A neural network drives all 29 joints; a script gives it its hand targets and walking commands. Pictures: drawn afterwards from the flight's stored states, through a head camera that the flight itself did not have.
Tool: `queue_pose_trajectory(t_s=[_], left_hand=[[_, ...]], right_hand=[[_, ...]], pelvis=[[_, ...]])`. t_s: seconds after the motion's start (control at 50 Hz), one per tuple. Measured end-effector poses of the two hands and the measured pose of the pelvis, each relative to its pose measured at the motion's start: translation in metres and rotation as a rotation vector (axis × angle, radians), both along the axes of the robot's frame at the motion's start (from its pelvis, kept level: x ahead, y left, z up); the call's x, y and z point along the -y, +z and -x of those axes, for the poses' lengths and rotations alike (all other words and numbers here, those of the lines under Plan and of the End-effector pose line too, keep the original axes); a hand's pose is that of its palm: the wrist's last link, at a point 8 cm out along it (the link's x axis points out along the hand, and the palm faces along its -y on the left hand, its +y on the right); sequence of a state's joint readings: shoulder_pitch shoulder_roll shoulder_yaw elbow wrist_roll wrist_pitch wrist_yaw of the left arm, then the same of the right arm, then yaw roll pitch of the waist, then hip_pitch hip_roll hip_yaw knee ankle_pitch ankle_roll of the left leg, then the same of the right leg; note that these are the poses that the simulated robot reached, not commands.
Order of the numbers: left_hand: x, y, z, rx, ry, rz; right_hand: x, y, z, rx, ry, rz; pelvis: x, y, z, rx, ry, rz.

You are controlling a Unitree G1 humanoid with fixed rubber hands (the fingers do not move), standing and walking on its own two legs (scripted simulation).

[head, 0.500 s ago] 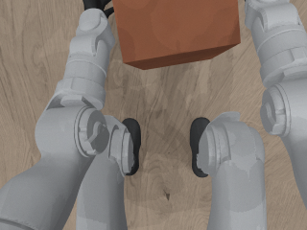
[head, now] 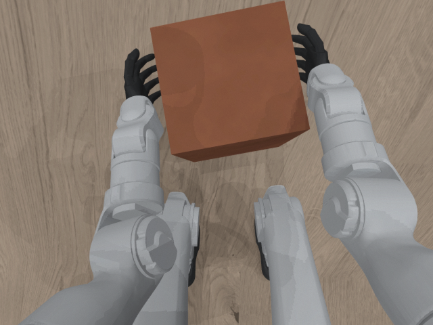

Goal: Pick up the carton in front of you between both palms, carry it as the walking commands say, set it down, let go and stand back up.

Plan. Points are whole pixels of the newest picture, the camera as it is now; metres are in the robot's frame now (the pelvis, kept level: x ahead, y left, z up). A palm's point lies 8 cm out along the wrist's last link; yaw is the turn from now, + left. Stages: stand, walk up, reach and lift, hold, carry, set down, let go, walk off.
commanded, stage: reach and lift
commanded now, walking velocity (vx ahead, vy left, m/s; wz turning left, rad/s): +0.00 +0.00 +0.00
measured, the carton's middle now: (228, 100) +0.50 -0.03 -0.14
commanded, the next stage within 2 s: none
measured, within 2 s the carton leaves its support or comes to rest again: neither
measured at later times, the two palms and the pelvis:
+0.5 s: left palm (88, 75) +0.46 +0.13 +0.09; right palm (354, 49) +0.46 -0.17 +0.08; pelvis +0.04 +0.00 +0.12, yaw -1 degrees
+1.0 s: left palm out of the picture +0.42 +0.14 +0.24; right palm out of the picture +0.41 -0.16 +0.23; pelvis +0.09 +0.00 +0.26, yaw -2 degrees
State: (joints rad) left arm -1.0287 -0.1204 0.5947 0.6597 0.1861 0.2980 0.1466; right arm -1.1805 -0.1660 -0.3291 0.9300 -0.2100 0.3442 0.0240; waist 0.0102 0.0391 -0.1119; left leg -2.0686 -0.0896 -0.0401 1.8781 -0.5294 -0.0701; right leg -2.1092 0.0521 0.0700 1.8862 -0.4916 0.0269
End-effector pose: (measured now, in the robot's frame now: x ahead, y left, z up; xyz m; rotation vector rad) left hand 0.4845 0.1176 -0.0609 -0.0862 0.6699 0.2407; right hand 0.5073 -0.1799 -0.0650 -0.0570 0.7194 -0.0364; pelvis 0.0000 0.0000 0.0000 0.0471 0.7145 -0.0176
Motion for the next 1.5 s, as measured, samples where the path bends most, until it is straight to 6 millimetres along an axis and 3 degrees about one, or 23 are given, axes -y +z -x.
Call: queue_pose_trajectory(t_s=[0.3, 0.7, 1.06, 1.32, 1.5], left_hand=[[-0.002, 0.081, 0.012, 0.024, -0.031, -0.005], [-0.011, 0.214, 0.041, 0.014, -0.057, -0.008], [-0.019, 0.323, 0.064, 0.016, -0.107, -0.022], [-0.025, 0.397, 0.076, 0.042, -0.164, -0.047], [-0.024, 0.407, 0.084, 0.006, -0.174, -0.060]], right_hand=[[-0.002, 0.074, 0.026, 0.023, -0.052, -0.022], [-0.011, 0.207, 0.063, 0.012, -0.091, -0.034], [-0.019, 0.315, 0.099, 0.015, -0.130, -0.032], [-0.025, 0.390, 0.122, 0.042, -0.152, -0.006], [-0.025, 0.402, 0.131, 0.008, -0.146, 0.007]], pelvis=[[-0.005, 0.067, -0.017, 0.011, 0.002, 0.022], [-0.001, 0.180, -0.056, 0.198, -0.008, 0.035], [-0.004, 0.273, -0.092, 0.451, -0.015, 0.052], [-0.007, 0.312, -0.102, 0.688, -0.020, 0.064], [-0.008, 0.315, -0.091, 0.775, -0.025, 0.068]])
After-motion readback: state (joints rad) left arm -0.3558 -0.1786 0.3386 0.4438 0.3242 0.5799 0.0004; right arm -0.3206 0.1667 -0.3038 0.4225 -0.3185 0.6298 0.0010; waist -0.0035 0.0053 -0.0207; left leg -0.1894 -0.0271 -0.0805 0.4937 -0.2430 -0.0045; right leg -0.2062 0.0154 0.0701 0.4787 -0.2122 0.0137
